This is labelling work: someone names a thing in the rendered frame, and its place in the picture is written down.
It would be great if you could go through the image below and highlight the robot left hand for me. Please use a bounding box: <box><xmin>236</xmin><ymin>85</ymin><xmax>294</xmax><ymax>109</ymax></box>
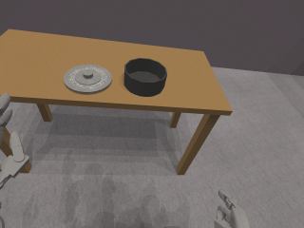
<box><xmin>0</xmin><ymin>93</ymin><xmax>29</xmax><ymax>189</ymax></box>

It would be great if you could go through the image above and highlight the pot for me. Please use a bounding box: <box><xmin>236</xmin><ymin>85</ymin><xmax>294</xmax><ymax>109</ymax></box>
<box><xmin>123</xmin><ymin>58</ymin><xmax>167</xmax><ymax>97</ymax></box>

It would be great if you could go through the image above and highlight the robot right hand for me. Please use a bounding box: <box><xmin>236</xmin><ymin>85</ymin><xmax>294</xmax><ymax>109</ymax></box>
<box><xmin>214</xmin><ymin>189</ymin><xmax>251</xmax><ymax>228</ymax></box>

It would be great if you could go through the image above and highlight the table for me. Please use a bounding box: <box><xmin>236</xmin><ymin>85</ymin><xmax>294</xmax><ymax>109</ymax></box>
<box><xmin>0</xmin><ymin>28</ymin><xmax>233</xmax><ymax>175</ymax></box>

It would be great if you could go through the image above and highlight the knob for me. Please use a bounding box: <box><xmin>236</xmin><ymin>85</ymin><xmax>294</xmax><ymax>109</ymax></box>
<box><xmin>83</xmin><ymin>69</ymin><xmax>93</xmax><ymax>78</ymax></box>

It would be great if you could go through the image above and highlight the lid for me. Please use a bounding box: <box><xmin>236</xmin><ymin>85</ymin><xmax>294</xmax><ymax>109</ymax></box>
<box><xmin>64</xmin><ymin>65</ymin><xmax>112</xmax><ymax>94</ymax></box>

